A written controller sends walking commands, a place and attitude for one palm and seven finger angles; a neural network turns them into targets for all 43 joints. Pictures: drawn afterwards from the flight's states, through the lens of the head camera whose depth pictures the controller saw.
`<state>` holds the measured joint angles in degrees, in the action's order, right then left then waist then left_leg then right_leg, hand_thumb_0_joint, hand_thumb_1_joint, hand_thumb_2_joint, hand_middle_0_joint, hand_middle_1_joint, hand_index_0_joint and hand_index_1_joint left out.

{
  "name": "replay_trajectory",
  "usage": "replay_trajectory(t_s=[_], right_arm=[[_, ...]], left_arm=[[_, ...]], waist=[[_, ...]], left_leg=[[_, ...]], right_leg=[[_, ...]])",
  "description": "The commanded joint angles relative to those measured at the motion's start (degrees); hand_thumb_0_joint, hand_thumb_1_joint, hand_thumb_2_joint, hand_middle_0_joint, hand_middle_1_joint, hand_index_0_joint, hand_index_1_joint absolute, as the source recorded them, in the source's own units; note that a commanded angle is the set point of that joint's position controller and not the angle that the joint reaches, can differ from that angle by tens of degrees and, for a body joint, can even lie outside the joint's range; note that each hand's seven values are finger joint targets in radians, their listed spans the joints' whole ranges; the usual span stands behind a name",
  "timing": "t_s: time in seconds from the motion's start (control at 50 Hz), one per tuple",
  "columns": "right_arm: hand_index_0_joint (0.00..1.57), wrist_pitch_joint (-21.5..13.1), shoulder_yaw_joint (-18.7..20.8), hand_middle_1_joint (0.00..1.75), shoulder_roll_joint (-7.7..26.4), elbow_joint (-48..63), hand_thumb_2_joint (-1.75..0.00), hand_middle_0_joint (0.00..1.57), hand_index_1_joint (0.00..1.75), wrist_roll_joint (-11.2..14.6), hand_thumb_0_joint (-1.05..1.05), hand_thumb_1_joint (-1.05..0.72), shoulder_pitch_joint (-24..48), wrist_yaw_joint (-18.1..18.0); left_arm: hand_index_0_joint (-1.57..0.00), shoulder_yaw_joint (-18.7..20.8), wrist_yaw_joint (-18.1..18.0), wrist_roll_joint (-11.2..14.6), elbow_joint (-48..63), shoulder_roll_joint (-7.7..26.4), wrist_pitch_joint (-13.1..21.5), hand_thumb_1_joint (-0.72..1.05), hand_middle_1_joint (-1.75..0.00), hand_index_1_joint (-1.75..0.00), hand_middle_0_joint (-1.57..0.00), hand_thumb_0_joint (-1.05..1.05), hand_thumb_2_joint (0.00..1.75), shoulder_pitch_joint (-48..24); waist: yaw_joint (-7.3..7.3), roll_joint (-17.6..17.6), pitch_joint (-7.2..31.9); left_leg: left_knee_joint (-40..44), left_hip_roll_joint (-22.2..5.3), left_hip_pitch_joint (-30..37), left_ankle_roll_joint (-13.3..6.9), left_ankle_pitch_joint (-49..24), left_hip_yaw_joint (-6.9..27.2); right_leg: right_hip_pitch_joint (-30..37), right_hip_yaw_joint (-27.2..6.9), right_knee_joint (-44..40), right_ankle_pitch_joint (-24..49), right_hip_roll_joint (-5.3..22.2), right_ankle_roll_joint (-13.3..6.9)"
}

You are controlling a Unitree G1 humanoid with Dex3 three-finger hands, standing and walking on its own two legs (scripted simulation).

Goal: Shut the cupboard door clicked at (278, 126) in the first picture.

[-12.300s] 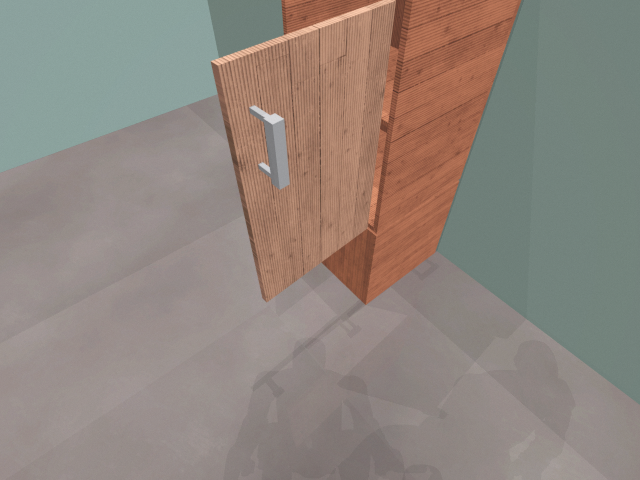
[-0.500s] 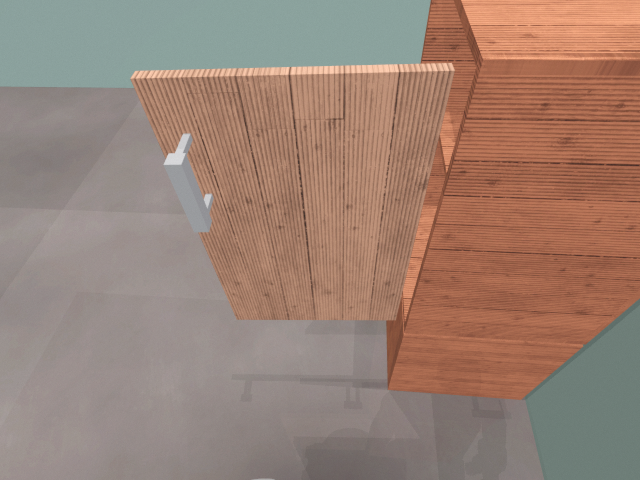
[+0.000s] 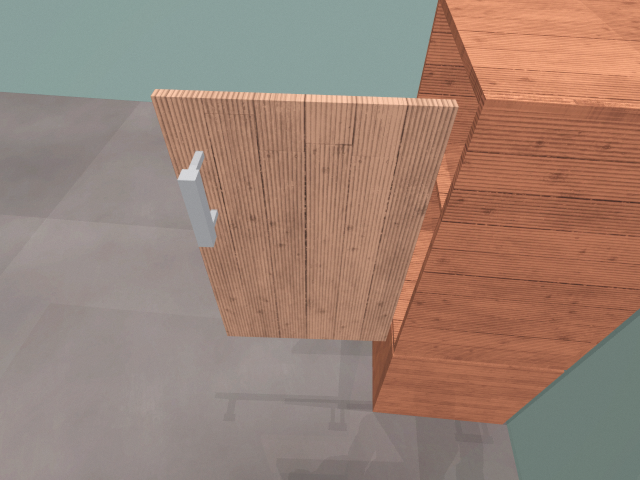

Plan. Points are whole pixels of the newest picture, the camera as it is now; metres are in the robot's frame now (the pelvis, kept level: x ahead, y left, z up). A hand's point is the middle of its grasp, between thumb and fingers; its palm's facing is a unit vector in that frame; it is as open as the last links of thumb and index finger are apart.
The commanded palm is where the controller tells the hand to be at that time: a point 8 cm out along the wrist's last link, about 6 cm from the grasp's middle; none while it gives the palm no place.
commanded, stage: look again from close up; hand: left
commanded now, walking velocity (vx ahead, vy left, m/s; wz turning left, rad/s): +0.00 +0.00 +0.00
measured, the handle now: (202, 200) +0.45 +0.19 +0.11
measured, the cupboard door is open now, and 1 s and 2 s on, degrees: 94 94 94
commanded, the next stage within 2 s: raise the hand and make a fist in 0.44 s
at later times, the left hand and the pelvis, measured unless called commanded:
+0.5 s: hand out of the picture +0.02 +0.19 -0.18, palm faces +0.01 -0.99 -0.17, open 7.3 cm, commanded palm none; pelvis +0.02 +0.02 +0.00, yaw +0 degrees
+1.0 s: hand out of the picture +0.12 +0.20 -0.05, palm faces +0.13 -0.99 -0.01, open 6.0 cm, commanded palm +0.12 +0.25 -0.02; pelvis -0.03 +0.00 -0.07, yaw +3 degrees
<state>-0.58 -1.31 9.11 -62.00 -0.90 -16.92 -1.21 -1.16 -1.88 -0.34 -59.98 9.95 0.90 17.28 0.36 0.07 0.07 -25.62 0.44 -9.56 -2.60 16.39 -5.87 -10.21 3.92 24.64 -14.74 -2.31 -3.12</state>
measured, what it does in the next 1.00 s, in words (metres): lowers itself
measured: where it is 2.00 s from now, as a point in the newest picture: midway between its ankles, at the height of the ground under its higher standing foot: outside the picture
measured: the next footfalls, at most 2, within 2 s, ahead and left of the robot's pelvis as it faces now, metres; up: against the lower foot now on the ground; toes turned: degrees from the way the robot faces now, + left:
none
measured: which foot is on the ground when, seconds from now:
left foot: down 0.00-1.00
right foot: down 0.00-1.00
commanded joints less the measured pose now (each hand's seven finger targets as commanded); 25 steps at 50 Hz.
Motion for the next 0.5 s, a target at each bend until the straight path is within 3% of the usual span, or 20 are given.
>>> replay_trajectory(t_s=[0.0,0.12,0.48], right_arm=[[0.20,-1.40,0.70,0.30,5.89,1.33,-0.90,0.20,0.30,0.15,0.00,-0.90,-1.99,-0.44],[0.20,-1.39,0.41,0.30,5.54,-0.44,-0.90,0.20,0.30,0.32,0.00,-0.90,-2.07,-0.73],[0.20,-1.64,0.53,0.30,5.23,-2.36,-0.90,0.20,0.30,0.35,0.00,-0.90,-2.65,-1.53]], left_arm=[[-0.20,1.03,-0.49,-0.14,1.37,5.82,1.29,0.90,-0.30,-0.30,-0.20,0.00,0.90,2.63],[-0.20,0.67,-0.62,-0.16,-0.59,5.29,1.02,0.90,-0.30,-0.30,-0.20,0.00,0.90,3.68],[-0.20,0.92,-1.05,-0.29,-2.11,4.46,0.43,0.90,-0.30,-0.30,-0.20,0.00,0.90,4.03]], waist=[[-0.41,-0.70,-1.50],[-0.44,-0.25,-3.46],[-0.55,-0.28,-2.44]], left_leg=[[5.15,-6.83,-1.72,-0.29,-9.00,7.21],[5.52,-7.03,-1.24,-0.48,-10.44,7.12],[4.73,-7.27,2.20,-0.96,-22.30,7.07]], right_leg=[[1.76,-8.64,-3.56,11.15,8.38,-0.25],[0.89,-8.25,-3.00,11.74,8.34,-0.13],[2.48,-6.63,-0.49,17.18,8.48,0.21]])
